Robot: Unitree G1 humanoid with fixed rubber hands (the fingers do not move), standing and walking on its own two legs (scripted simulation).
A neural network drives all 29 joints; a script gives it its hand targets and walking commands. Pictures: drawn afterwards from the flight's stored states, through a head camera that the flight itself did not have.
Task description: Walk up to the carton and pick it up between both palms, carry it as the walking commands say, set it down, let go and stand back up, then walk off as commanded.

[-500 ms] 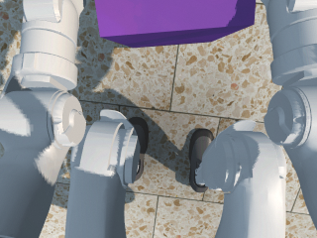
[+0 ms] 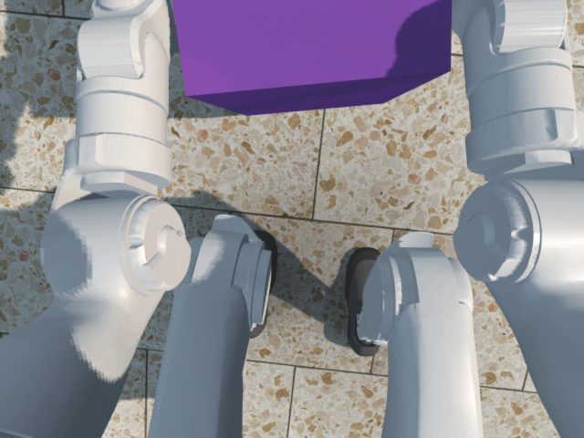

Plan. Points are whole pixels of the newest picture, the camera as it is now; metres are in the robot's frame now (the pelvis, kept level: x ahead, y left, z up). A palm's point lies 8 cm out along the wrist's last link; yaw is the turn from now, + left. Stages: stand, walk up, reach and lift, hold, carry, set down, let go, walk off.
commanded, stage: reach and lift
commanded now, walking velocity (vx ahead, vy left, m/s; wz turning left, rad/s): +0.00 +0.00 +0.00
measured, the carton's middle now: out of the picture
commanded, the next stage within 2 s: none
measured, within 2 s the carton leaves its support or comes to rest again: neither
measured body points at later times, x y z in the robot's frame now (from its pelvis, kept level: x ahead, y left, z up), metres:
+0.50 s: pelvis +0.01 +0.00 +0.05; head +0.35 +0.00 +0.33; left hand +0.55 +0.20 -0.07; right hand +0.59 -0.10 -0.07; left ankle +0.11 +0.11 -0.36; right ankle +0.09 -0.11 -0.36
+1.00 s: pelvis +0.00 -0.01 +0.10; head +0.32 +0.00 +0.42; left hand +0.52 +0.19 +0.00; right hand +0.56 -0.10 +0.00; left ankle +0.11 +0.11 -0.36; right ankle +0.09 -0.11 -0.36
